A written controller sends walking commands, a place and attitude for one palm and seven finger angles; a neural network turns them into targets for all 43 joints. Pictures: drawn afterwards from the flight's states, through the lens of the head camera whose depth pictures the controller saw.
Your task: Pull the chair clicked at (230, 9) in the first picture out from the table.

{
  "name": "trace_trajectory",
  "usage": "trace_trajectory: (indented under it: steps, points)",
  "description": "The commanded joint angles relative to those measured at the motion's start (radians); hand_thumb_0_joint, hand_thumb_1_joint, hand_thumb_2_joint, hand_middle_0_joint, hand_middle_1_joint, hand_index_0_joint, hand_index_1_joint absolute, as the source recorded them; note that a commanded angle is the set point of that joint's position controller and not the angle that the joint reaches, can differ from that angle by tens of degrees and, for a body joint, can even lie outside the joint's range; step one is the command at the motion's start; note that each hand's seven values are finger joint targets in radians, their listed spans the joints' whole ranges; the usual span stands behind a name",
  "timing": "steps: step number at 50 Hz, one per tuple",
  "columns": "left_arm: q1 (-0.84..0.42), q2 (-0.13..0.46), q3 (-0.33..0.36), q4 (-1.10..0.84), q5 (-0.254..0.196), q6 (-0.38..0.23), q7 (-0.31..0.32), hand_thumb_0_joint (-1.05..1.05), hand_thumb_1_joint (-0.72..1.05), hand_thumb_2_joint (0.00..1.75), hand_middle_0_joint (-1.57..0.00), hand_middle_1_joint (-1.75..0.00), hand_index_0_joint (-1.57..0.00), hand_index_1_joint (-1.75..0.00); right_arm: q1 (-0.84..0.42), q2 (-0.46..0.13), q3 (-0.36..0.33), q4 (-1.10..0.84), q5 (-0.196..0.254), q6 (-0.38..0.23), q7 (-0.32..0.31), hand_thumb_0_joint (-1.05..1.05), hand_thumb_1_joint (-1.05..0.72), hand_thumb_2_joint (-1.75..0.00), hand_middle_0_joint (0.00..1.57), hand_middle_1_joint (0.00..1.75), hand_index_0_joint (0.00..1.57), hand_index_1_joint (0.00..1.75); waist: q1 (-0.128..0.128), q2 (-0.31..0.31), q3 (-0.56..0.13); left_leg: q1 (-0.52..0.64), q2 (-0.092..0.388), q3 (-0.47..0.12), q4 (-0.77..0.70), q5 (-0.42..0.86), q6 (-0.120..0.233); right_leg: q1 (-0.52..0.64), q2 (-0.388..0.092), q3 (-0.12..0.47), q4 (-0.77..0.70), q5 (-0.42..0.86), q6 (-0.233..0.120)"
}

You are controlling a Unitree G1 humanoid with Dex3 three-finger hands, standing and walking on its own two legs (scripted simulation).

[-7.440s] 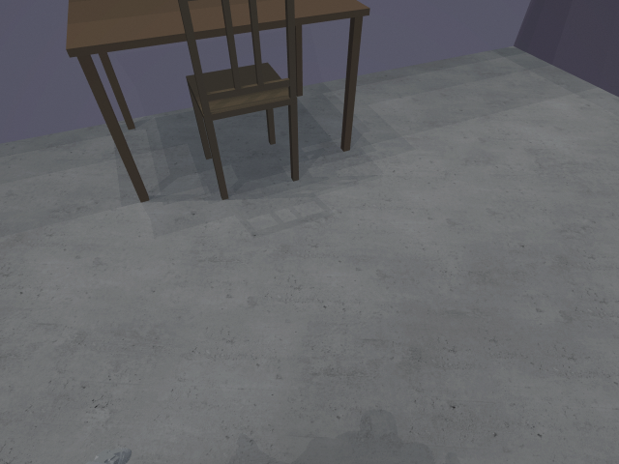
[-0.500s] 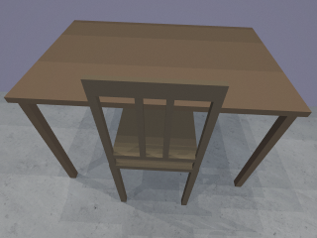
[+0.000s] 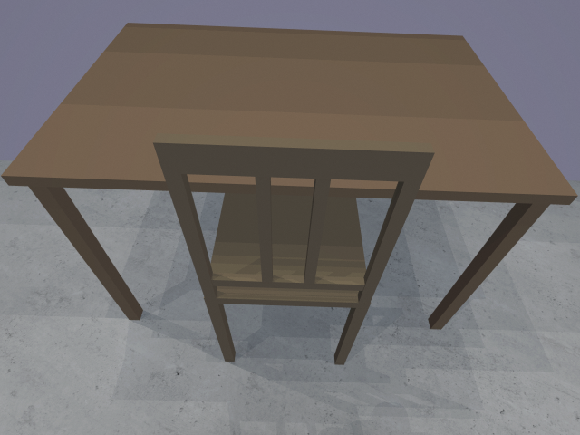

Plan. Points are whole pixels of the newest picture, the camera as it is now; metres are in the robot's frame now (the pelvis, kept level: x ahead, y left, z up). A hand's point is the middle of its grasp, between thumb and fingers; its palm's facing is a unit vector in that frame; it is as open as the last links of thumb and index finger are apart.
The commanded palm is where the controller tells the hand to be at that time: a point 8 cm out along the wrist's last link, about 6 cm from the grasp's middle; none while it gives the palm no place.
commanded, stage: look again from close up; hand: left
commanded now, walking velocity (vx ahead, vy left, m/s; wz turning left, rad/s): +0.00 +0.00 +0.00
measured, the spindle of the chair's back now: (265, 234) +0.47 +0.08 -0.06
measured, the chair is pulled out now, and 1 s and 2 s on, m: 0.00 0.00 0.00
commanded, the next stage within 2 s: raise the hand toward the chair's back in 0.12 s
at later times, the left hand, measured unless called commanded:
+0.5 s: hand (188, 362) +0.21 +0.15 +0.01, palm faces +0.16 -0.99 -0.04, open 8.1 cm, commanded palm +0.10 +0.21 -0.06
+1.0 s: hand (196, 405) +0.17 +0.14 -0.07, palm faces -0.05 -1.00 +0.00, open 12.3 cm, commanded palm +0.12 +0.22 -0.05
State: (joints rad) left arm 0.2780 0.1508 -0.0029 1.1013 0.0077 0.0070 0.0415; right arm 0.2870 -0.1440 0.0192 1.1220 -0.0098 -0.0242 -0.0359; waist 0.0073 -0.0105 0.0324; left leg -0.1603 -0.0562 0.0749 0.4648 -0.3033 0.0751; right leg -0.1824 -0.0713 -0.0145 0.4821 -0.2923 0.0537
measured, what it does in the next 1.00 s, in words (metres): lowers itself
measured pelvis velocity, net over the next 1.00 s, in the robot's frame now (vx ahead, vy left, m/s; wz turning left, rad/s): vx -0.06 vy -0.06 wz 0.05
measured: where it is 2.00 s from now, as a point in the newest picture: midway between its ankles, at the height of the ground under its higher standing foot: outside the picture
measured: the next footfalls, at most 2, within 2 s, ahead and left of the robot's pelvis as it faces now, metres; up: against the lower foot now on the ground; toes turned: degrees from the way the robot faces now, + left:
none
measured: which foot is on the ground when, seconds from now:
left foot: down 0.00-1.00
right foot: down 0.00-1.00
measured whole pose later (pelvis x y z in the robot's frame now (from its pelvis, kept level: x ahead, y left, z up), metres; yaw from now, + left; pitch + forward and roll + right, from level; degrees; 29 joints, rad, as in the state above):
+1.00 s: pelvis -0.06 -0.06 -0.10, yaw +3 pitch +17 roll -2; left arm 0.27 0.25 0.20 0.12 -0.32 -0.32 -0.40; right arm 0.17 -0.18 0.03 0.61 0.05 -0.23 -0.07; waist 0.00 0.05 -0.12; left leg -0.97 0.02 -0.03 1.22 -0.53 -0.01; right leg -0.95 0.00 -0.13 1.17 -0.52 -0.06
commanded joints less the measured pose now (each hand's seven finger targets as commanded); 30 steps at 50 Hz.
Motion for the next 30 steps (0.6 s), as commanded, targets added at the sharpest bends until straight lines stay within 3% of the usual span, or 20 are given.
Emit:
trace_trajectory:
  steps: [1,10,11,12,13,14,15,16,17,18,19,20,21,22,23,24,26,28,29,30]
  points:
    - [0.08,0.088,0.016,-0.012,0.005,-0.015,0.003,0.0,0.9,0.9,-0.2,-0.3,-0.2,-0.3,0.049,-0.112,-0.026,-0.027,0.003,-0.018,-0.005,0.0,-0.9,-0.9,0.2,0.3,0.2,0.3,0.001,0.009,0.004,0.004,0.155,-0.134,-0.095,0.363,-0.023,0.0,-0.031,0.022,-0.028,0.208,-0.064]
    - [0.097,0.077,0.013,-0.001,0.007,-0.018,0.004,0.0,0.9,0.9,-0.2,-0.3,-0.2,-0.3,0.046,-0.097,-0.025,-0.014,0.005,-0.016,-0.004,0.0,-0.9,-0.9,0.2,0.3,0.2,0.3,0.001,0.007,0.024,0.002,0.149,-0.127,-0.106,0.309,-0.024,-0.012,-0.035,0.037,-0.047,0.214,-0.066]
    - [0.12,0.106,0.008,0.021,0.019,-0.038,0.042,0.0,0.9,0.9,-0.2,-0.3,-0.2,-0.3,0.008,-0.156,-0.031,-0.084,0.014,-0.017,0.003,0.0,-0.9,-0.9,0.2,0.3,0.2,0.3,0.001,-0.034,0.046,-0.048,0.187,-0.131,0.053,0.669,-0.059,-0.039,-0.048,0.048,-0.033,0.398,-0.052]
    - [-0.592,0.312,0.112,-1.591,-0.174,-0.237,0.042,0.0,0.88,0.89,-0.2,-0.3,-0.2,-0.3,0.049,-0.297,-0.061,-0.427,0.05,-0.167,-0.023,0.0,-0.9,-0.9,0.2,0.3,0.2,0.3,-0.104,0.186,-0.455,0.27,0.112,-0.155,-0.024,0.739,-0.107,-0.031,0.055,-0.052,0.061,0.371,-0.068]
    - [-0.401,0.373,0.173,-1.53,-0.114,-0.188,0.089,0.0,0.85,0.88,-0.2,-0.29,-0.2,-0.29,-0.044,-0.19,-0.012,-0.357,0.047,-0.248,-0.058,0.0,-0.9,-0.9,0.2,0.3,0.2,0.3,-0.048,0.267,-0.419,0.31,0.156,-0.108,-0.07,0.733,-0.114,-0.093,0.058,-0.022,0.166,0.085,-0.064]
    - [-0.164,0.175,0.06,-1.26,-0.1,-0.12,0.111,0.0,0.83,0.87,-0.19,-0.29,-0.19,-0.29,-0.049,-0.193,-0.034,-0.328,0.03,-0.291,-0.057,0.0,-0.9,-0.9,0.2,0.3,0.2,0.3,-0.043,0.237,-0.322,0.2,0.147,-0.125,-0.097,0.684,-0.129,-0.166,0.068,-0.047,0.197,-0.057,-0.078]
    - [0.152,-0.051,-0.067,-0.946,-0.123,0.002,0.118,0.0,0.81,0.86,-0.19,-0.29,-0.19,-0.29,-0.035,-0.148,-0.043,-0.292,0.063,-0.294,-0.041,0.0,-0.9,-0.9,0.2,0.3,0.2,0.3,-0.049,0.11,-0.125,0.07,0.136,-0.142,-0.098,0.568,-0.113,-0.237,0.049,-0.059,0.19,-0.081,-0.07]
    - [0.061,-0.059,-0.087,-1.147,-0.166,0.004,0.097,0.0,0.78,0.85,-0.19,-0.28,-0.19,-0.28,-0.026,-0.194,-0.055,-0.369,0.07,-0.298,-0.033,0.0,-0.9,-0.9,0.2,0.3,0.2,0.3,-0.043,0.118,-0.065,-0.015,0.117,-0.158,-0.063,0.448,-0.106,-0.214,0.041,-0.072,0.156,-0.03,-0.065]
    - [-0.005,0.008,-0.038,-1.209,-0.158,-0.045,0.077,0.0,0.76,0.84,-0.19,-0.28,-0.19,-0.28,-0.051,-0.229,-0.068,-0.413,0.061,-0.31,-0.036,0.0,-0.9,-0.9,0.2,0.3,0.2,0.3,-0.05,0.108,-0.064,-0.058,0.104,-0.139,0.003,0.316,-0.096,-0.206,0.044,-0.072,0.089,0.025,-0.071]
    - [0.009,0.053,0.009,-1.173,-0.146,-0.09,0.06,0.0,0.74,0.83,-0.18,-0.27,-0.18,-0.27,-0.064,-0.24,-0.067,-0.446,0.05,-0.321,-0.036,0.0,-0.9,-0.9,0.2,0.3,0.2,0.3,-0.059,0.074,-0.051,-0.126,0.07,-0.122,0.061,0.203,-0.083,-0.208,0.049,-0.075,0.05,0.049,-0.075]
    - [0.007,0.069,0.038,-1.123,-0.14,-0.14,0.044,0.0,0.71,0.82,-0.18,-0.27,-0.18,-0.27,-0.055,-0.248,-0.064,-0.471,0.028,-0.319,-0.03,0.0,-0.9,-0.9,0.2,0.3,0.2,0.3,-0.072,-0.017,-0.049,-0.206,0.048,-0.128,0.12,0.115,-0.077,-0.269,0.048,-0.076,0.059,0.017,-0.078]
    - [0.104,0.05,0.082,-0.988,-0.146,-0.195,0.012,0.0,0.69,0.81,-0.18,-0.27,-0.18,-0.27,-0.061,-0.244,-0.077,-0.485,0.02,-0.311,-0.028,0.0,-0.9,-0.9,0.2,0.3,0.2,0.3,-0.062,-0.203,-0.032,-0.283,0.054,-0.131,0.179,0.089,-0.07,-0.346,0.057,-0.094,0.103,-0.015,-0.074]
    - [0.217,-0.003,0.083,-0.875,-0.167,-0.26,-0.038,0.0,0.67,0.8,-0.18,-0.26,-0.18,-0.26,-0.093,-0.242,-0.084,-0.51,0.02,-0.307,-0.022,0.0,-0.9,-0.9,0.2,0.3,0.2,0.3,-0.03,-0.352,-0.025,-0.381,0.055,-0.121,0.227,0.047,-0.072,-0.403,0.063,-0.099,0.151,-0.07,-0.07]
    - [0.297,-0.005,0.108,-0.853,-0.196,-0.333,-0.097,0.0,0.64,0.79,-0.17,-0.26,-0.17,-0.26,-0.121,-0.237,-0.092,-0.541,0.018,-0.308,-0.015,0.0,-0.9,-0.9,0.2,0.3,0.2,0.3,0.008,-0.404,-0.042,-0.467,0.045,-0.102,0.268,0.008,-0.075,-0.43,0.062,-0.082,0.19,-0.115,-0.07]
    - [0.403,0.046,0.181,-0.821,-0.219,-0.395,-0.164,0.0,0.62,0.78,-0.17,-0.26,-0.17,-0.26,-0.139,-0.229,-0.104,-0.566,0.028,-0.304,0.0,0.0,-0.9,-0.9,0.2,0.3,0.2,0.3,0.057,-0.358,-0.063,-0.509,0.033,-0.082,0.292,0.001,-0.085,-0.414,0.058,-0.056,0.214,-0.122,-0.081]
    - [0.386,0.055,0.194,-0.857,-0.251,-0.463,-0.237,0.0,0.6,0.77,-0.17,-0.25,-0.17,-0.25,-0.158,-0.238,-0.105,-0.605,0.026,-0.305,0.016,0.0,-0.9,-0.9,0.2,0.3,0.2,0.3,0.068,-0.294,-0.12,-0.539,0.019,-0.066,0.327,0.004,-0.09,-0.398,0.054,-0.038,0.26,-0.09,-0.085]
    - [0.327,0.142,0.282,-0.869,-0.286,-0.568,-0.364,0.0,0.55,0.75,-0.16,-0.25,-0.16,-0.25,-0.19,-0.249,-0.113,-0.673,0.028,-0.304,0.031,0.0,-0.9,-0.9,0.2,0.3,0.2,0.3,0.064,-0.119,-0.185,-0.594,0.005,-0.043,0.412,-0.011,-0.096,-0.39,0.033,0.019,0.323,-0.055,-0.093]
    - [0.303,0.211,0.352,-0.84,-0.271,-0.567,-0.385,0.0,0.5,0.73,-0.16,-0.24,-0.16,-0.24,-0.196,-0.233,-0.116,-0.706,0.041,-0.28,0.029,0.0,-0.9,-0.9,0.2,0.3,0.2,0.3,0.084,0.009,-0.215,-0.667,-0.001,-0.025,0.465,-0.049,-0.09,-0.424,0.028,0.059,0.358,-0.115,-0.096]
    - [0.23,0.191,0.313,-0.918,-0.279,-0.561,-0.385,0.0,0.48,0.72,-0.16,-0.23,-0.16,-0.23,-0.211,-0.228,-0.109,-0.739,0.042,-0.269,0.028,0.0,-0.9,-0.9,0.2,0.3,0.2,0.3,0.069,0.02,-0.215,-0.702,-0.003,-0.018,0.486,-0.099,-0.081,-0.462,0.029,0.076,0.358,-0.203,-0.091]
    - [0.144,0.21,0.319,-1.019,-0.284,-0.57,-0.372,0.0,0.46,0.71,-0.16,-0.23,-0.16,-0.23,-0.215,-0.225,-0.11,-0.762,0.042,-0.269,0.025,0.0,-0.9,-0.9,0.2,0.3,0.2,0.3,0.056,0.032,-0.239,-0.72,0.0,-0.02,0.514,-0.125,-0.073,-0.485,0.027,0.1,0.359,-0.263,-0.087]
